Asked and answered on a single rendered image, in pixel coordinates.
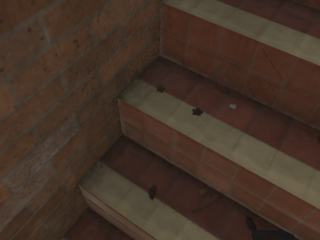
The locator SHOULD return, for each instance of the robot right hand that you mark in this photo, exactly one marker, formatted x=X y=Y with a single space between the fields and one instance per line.
x=272 y=235

